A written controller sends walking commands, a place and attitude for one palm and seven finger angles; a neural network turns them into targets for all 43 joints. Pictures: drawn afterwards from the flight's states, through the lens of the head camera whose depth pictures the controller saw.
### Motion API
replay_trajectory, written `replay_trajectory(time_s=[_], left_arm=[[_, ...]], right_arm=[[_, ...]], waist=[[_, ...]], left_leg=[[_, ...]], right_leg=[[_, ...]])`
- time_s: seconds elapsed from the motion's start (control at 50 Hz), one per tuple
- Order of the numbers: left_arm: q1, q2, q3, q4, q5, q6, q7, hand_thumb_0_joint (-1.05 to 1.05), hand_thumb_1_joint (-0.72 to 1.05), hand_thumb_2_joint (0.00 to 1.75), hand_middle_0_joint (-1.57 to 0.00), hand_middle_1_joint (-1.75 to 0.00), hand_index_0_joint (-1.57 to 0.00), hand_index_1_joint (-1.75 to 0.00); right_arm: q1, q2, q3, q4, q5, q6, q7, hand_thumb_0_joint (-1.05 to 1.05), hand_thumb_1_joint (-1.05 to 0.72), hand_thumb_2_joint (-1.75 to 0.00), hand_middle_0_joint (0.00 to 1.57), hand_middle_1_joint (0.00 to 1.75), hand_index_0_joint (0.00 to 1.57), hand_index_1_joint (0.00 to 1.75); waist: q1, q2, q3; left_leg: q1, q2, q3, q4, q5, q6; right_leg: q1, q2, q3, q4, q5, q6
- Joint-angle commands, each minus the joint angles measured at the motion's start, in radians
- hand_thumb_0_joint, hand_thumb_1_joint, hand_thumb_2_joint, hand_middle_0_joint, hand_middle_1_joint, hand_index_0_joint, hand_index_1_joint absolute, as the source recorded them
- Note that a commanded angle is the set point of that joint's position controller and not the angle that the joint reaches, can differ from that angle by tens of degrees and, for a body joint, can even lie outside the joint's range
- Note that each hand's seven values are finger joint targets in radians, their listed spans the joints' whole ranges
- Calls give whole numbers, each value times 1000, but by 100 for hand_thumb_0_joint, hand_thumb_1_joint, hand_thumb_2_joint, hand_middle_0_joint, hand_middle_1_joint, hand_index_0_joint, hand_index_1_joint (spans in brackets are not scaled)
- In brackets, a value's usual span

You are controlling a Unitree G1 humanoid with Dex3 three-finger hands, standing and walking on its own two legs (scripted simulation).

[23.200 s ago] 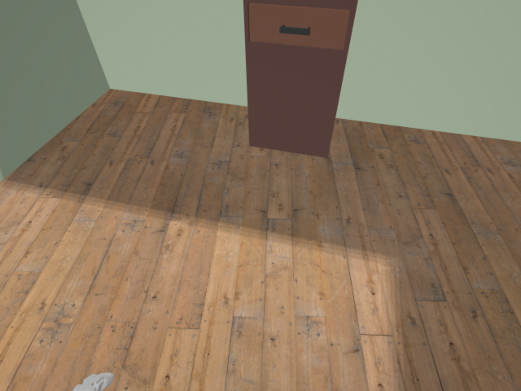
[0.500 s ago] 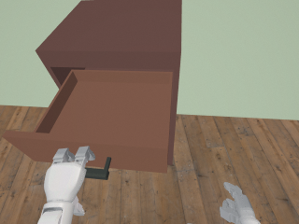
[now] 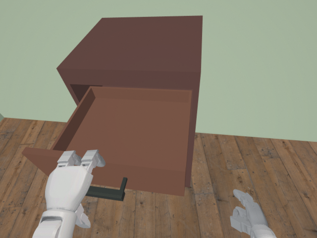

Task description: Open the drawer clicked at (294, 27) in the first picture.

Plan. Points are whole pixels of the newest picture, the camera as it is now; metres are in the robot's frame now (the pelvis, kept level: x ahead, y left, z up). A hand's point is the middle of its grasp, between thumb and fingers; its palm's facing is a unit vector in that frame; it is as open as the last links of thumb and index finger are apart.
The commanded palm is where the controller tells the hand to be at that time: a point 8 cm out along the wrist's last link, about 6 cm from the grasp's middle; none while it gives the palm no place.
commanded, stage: lift the hand off the handle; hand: left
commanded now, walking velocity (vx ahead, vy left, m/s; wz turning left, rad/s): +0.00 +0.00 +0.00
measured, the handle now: (102, 185) +0.25 +0.21 -0.03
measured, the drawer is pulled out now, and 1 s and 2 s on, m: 0.30 0.30 0.30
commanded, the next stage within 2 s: draw the hand back to the body in 0.56 s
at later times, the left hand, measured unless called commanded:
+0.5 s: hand (66, 169) +0.21 +0.23 +0.12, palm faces +0.12 -0.11 -0.99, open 13.9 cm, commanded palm +0.18 +0.23 +0.17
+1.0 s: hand (57, 172) +0.21 +0.25 +0.12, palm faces +0.08 -0.13 -0.99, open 13.9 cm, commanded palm +0.17 +0.24 +0.18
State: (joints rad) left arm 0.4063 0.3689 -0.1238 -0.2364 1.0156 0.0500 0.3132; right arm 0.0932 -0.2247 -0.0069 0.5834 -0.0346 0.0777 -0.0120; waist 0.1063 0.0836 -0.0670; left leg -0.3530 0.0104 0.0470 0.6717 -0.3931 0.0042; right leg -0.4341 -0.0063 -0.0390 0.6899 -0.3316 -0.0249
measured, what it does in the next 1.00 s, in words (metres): stands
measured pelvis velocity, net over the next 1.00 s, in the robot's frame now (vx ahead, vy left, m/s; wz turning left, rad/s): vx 0.02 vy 0.01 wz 0.01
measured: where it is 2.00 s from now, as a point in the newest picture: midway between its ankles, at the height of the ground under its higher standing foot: outside the picture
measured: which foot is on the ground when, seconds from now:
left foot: down 0.00-1.00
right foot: down 0.00-1.00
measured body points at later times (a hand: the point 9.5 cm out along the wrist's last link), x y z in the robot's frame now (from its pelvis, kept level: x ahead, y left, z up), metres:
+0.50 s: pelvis +0.01 +0.01 +0.02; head +0.01 -0.04 +0.46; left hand +0.20 +0.23 +0.18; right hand +0.24 -0.19 -0.07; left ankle -0.03 +0.12 -0.72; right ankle +0.01 -0.10 -0.72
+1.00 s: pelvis +0.02 +0.01 +0.02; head +0.03 -0.03 +0.47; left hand +0.20 +0.25 +0.18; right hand +0.24 -0.19 -0.08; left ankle -0.03 +0.12 -0.72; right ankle +0.01 -0.10 -0.72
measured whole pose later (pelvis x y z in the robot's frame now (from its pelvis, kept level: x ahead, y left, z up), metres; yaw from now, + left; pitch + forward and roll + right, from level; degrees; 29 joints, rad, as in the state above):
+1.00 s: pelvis +0.02 +0.01 +0.02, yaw +1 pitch +2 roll -1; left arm 0.47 0.48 0.02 -0.48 0.86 0.08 0.10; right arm 0.12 -0.26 0.03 0.54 0.01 0.12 0.01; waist 0.11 0.11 -0.03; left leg -0.20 0.00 0.04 0.49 -0.33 0.02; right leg -0.26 -0.01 -0.05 0.48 -0.25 0.00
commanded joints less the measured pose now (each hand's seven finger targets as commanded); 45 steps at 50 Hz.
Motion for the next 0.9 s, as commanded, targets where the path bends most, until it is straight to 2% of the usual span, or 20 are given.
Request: replay_trajectory(time_s=[0.0,0.02,0.1,0.12,0.18,0.28,0.3,0.38,0.4,0.42,0.48,0.5,0.52,0.54,0.64,0.68,0.7,0.78,0.84,0.88], left_arm=[[-111,147,127,-278,-3,8,21,0,-50,30,-30,-120,-30,-120],[-111,177,158,-255,-14,14,11,0,-50,30,-30,-120,-30,-120],[-61,164,138,-268,-35,49,-45,0,-50,30,-30,-120,-30,-120],[-70,197,168,-266,-51,53,-58,0,-50,30,-30,-120,-30,-120],[-91,203,164,-336,-65,66,-91,0,-50,30,-30,-120,-30,-120],[-93,228,190,-391,-87,48,-121,0,-50,30,-30,-120,-30,-120],[-96,199,156,-411,-79,43,-129,0,-50,30,-30,-120,-30,-120],[-110,270,237,-389,-98,43,-140,0,-50,30,-30,-120,-30,-120],[-123,251,214,-389,-87,45,-149,0,-50,30,-30,-120,-30,-120],[-167,280,235,-365,-90,46,-155,0,-50,30,-30,-120,-30,-120],[-126,261,238,-338,-114,56,-181,0,-50,30,-30,-120,-30,-120],[-135,214,179,-335,-115,56,-199,0,-50,30,-30,-120,-30,-120],[-149,236,196,-333,-129,53,-208,0,-50,30,-30,-120,-30,-120],[-159,206,160,-338,-129,52,-219,0,-50,30,-30,-120,-30,-120],[-168,248,193,-368,-114,20,-219,0,-50,30,-30,-120,-30,-120],[-152,302,258,-410,-113,3,-195,0,-50,30,-30,-120,-30,-120],[-125,266,230,-425,-104,-3,-188,0,-50,30,-30,-120,-30,-120],[-61,290,294,-422,-121,-8,-158,0,-50,30,-30,-120,-30,-120],[-32,257,265,-414,-125,1,-161,0,-50,30,-30,-120,-30,-120],[-16,255,267,-432,-143,15,-171,0,-50,30,-30,-120,-30,-120]], right_arm=[[-146,-84,-15,-171,5,-43,3,0,-90,-90,20,30,20,30],[-160,-86,-18,-160,14,-36,-1,0,-90,-90,20,30,20,30],[-162,-90,-2,-173,23,-32,7,0,-90,-90,20,30,20,30],[-171,-93,-5,-169,29,-26,3,0,-90,-90,20,30,20,30],[-198,-105,3,-190,33,-19,3,0,-90,-90,20,30,20,30],[-192,-111,7,-200,34,-15,-2,0,-90,-90,20,30,20,30],[-162,-102,13,-200,28,-16,4,0,-90,-90,20,30,20,30],[-193,-115,11,-195,38,-10,-1,0,-90,-90,20,30,20,30],[-168,-105,16,-194,32,-9,2,0,-90,-90,20,30,20,30],[-181,-108,12,-179,37,-1,-1,0,-90,-90,20,30,20,30],[-202,-112,11,-189,50,-4,3,0,-90,-90,20,30,20,30],[-172,-106,14,-188,43,-4,8,0,-90,-90,20,30,20,30],[-178,-110,6,-183,48,0,6,0,-90,-90,20,30,20,30],[-173,-113,8,-185,43,0,7,0,-90,-90,20,30,20,30],[-160,-115,14,-199,33,-7,4,0,-90,-90,20,30,20,30],[-179,-126,13,-207,37,-12,1,0,-90,-90,20,30,20,30],[-152,-113,20,-217,31,-13,6,0,-90,-90,20,30,20,30],[-169,-120,8,-208,43,-16,11,0,-90,-90,20,30,20,30],[-148,-117,4,-206,43,-11,20,0,-90,-90,20,30,20,30],[-172,-122,2,-217,54,-14,22,0,-90,-90,20,30,20,30]], waist=[[1,-79,-178],[1,-85,-148],[6,-89,-142],[3,-108,-117],[2,-59,-121],[3,-51,-121],[5,-43,-128],[5,-63,-90],[10,-68,-100],[0,-62,-57],[1,-55,-64],[-1,-55,-74],[-7,-61,-55],[-10,-61,-65],[4,-66,-106],[12,-29,-125],[22,-22,-149],[16,-18,-117],[7,-54,-94],[0,-31,-93]], left_leg=[[64,-24,-24,-110,307,12],[63,-22,-23,-126,309,9],[69,-23,-16,-149,330,13],[75,-20,-18,-164,331,12],[99,-13,-20,-180,336,12],[130,-4,-23,-199,351,14],[132,-7,-19,-203,363,17],[139,0,-29,-222,347,12],[141,-5,-21,-226,349,18],[138,-4,-23,-240,337,14],[152,1,-30,-246,341,12],[152,-7,-20,-250,348,18],[152,-4,-23,-259,346,14],[156,-8,-21,-258,358,17],[163,-3,-24,-259,364,18],[162,7,-36,-254,374,9],[166,3,-33,-254,390,12],[160,12,-35,-242,411,2],[146,11,-27,-243,412,3],[154,17,-34,-238,404,3]], right_leg=[[159,6,53,-122,255,-8],[180,12,54,-137,272,-9],[225,1,48,-154,308,1],[245,4,51,-169,328,1],[262,1,55,-189,329,1],[276,0,49,-218,323,5],[269,-7,28,-214,301,6],[286,0,42,-241,305,3],[288,-9,28,-240,288,6],[280,-4,34,-255,275,2],[290,0,34,-262,272,1],[293,-7,17,-260,270,6],[294,-3,20,-269,273,5],[293,-4,13,-267,284,8],[309,-5,12,-268,278,5],[322,0,27,-260,300,-3],[325,-8,12,-253,290,-3],[303,2,30,-252,326,-9],[282,-5,11,-249,317,-2],[275,-1,20,-250,314,-4]])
